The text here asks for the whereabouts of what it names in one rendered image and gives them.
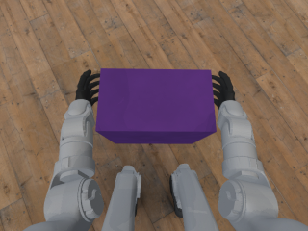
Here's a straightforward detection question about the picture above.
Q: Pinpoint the robot right shin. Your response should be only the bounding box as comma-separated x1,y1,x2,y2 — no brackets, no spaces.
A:
175,164,198,209

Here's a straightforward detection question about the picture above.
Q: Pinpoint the robot right foot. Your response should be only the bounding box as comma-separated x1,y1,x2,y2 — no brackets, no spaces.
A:
169,175,183,218

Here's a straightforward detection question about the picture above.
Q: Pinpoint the robot left upper arm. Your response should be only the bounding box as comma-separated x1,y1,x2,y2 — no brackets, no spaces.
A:
23,177,104,231

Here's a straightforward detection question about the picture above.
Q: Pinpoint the robot left forearm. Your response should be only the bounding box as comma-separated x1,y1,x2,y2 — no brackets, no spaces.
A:
43,99,95,220

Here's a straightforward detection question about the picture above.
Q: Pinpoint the robot right forearm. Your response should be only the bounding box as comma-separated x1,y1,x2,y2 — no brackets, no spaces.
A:
217,100,279,215

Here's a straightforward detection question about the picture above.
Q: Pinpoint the robot right hand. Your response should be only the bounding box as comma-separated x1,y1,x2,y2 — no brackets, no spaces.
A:
212,71,236,109

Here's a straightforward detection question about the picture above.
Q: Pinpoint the carton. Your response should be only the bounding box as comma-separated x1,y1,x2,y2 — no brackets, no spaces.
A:
95,68,217,144

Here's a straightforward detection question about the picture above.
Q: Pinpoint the robot left hand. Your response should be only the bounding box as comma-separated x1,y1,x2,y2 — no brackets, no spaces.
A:
75,69,100,105

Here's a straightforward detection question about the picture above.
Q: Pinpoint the robot right upper arm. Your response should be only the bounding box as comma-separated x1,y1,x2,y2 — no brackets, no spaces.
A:
218,178,308,231

